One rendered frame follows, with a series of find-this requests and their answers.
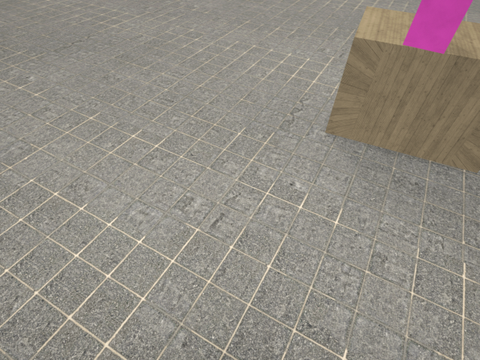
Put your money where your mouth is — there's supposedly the carton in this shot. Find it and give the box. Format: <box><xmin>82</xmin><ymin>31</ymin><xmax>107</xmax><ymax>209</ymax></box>
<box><xmin>403</xmin><ymin>0</ymin><xmax>473</xmax><ymax>54</ymax></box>

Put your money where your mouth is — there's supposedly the pedestal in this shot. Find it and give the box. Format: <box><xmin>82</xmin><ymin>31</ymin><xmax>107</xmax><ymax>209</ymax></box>
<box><xmin>325</xmin><ymin>6</ymin><xmax>480</xmax><ymax>173</ymax></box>

